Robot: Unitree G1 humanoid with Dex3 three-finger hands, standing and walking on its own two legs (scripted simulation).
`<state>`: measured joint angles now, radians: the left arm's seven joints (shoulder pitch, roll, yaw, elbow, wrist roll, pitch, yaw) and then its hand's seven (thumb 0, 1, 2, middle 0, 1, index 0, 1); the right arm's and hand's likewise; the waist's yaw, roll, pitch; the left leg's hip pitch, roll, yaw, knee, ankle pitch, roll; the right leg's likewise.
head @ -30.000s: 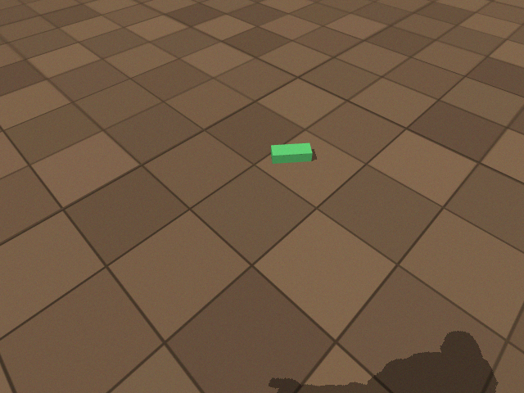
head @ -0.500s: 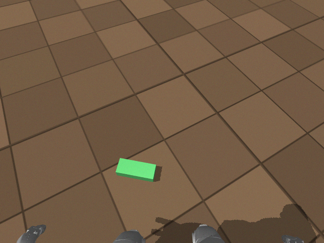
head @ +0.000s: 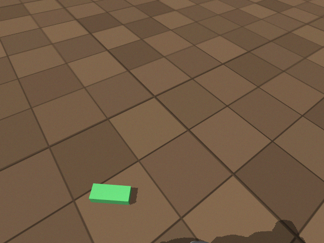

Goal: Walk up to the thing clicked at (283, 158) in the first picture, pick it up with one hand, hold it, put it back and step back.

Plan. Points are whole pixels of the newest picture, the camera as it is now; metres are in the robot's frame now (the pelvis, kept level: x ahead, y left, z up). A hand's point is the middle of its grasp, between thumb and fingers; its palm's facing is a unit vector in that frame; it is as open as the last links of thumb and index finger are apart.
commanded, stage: walk up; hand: left
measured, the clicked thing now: (111, 194) +0.49 +0.28 -0.71
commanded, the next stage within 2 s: none
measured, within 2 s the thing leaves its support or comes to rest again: neither
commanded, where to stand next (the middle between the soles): +0.11 +0.03 m, yaw +1 degrees
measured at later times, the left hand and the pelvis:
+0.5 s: hand out of the picture +0.02 +0.35 -0.11, palm faces +0.11 -0.82 -0.56, open 7.4 cm; pelvis -0.01 +0.03 -0.01, yaw +5 degrees
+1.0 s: hand out of the picture -0.03 +0.24 -0.13, palm faces +0.06 -0.90 -0.43, open 7.3 cm; pelvis -0.01 -0.04 +0.01, yaw +3 degrees
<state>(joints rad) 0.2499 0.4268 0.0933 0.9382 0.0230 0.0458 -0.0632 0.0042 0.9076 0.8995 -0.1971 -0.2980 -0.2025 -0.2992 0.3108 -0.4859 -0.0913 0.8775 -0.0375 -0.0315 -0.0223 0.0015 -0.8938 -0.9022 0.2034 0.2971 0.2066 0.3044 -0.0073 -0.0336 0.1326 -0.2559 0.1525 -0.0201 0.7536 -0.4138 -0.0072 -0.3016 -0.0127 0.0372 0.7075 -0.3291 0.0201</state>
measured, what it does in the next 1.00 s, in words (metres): steps on the spot: left foot, then right foot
